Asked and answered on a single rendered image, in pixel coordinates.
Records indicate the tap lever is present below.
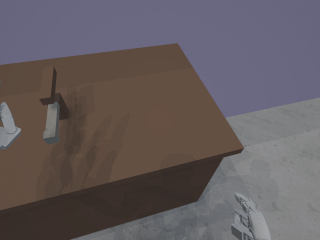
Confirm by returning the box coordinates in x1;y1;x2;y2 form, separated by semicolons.
43;102;60;145

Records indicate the counter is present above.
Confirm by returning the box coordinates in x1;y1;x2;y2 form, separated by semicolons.
0;43;244;240

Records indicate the robot left hand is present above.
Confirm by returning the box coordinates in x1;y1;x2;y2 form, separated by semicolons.
0;80;21;151

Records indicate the robot right hand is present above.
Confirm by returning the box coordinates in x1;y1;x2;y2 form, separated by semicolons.
231;192;272;240

